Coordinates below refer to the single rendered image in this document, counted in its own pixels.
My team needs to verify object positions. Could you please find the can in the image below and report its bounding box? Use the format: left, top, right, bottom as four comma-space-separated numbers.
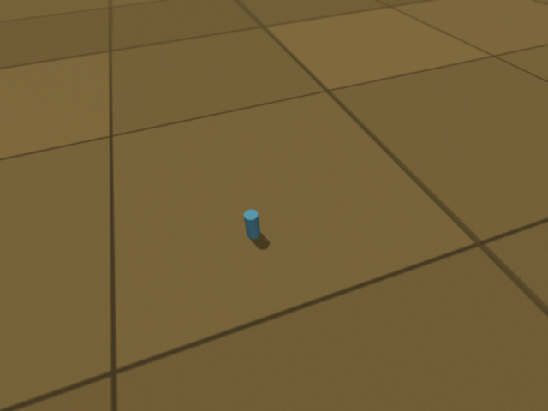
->
244, 210, 260, 239

